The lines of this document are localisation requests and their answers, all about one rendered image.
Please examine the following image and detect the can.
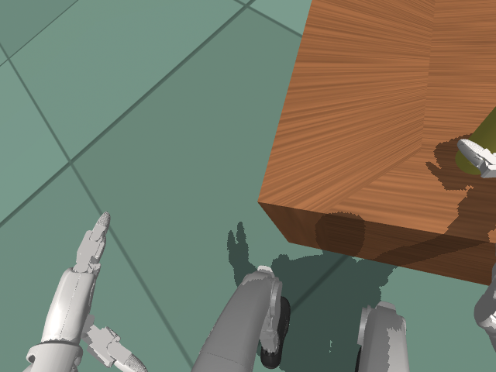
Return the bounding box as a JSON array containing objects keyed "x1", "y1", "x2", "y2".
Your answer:
[{"x1": 455, "y1": 106, "x2": 496, "y2": 175}]

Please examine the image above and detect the left robot foot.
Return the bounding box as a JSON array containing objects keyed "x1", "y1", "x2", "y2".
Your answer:
[{"x1": 260, "y1": 296, "x2": 291, "y2": 369}]

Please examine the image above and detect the right robot hand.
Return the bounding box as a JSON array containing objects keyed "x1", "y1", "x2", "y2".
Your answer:
[{"x1": 457, "y1": 139, "x2": 496, "y2": 178}]

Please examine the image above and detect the left robot arm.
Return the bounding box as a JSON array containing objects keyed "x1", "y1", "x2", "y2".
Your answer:
[{"x1": 23, "y1": 340, "x2": 83, "y2": 372}]

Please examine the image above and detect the right robot arm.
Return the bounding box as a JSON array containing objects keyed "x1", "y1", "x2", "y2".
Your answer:
[{"x1": 474, "y1": 263, "x2": 496, "y2": 352}]

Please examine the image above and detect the left robot hand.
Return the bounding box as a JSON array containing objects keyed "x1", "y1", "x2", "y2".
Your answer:
[{"x1": 41, "y1": 212, "x2": 148, "y2": 372}]

